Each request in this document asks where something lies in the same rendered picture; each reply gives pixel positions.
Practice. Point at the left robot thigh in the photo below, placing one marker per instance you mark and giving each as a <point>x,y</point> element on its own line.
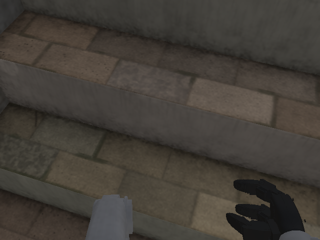
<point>111,219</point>

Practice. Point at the robot right hand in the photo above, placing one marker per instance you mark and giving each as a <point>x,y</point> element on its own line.
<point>267,223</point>

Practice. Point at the right robot forearm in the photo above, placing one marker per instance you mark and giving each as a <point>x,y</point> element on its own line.
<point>295,235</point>

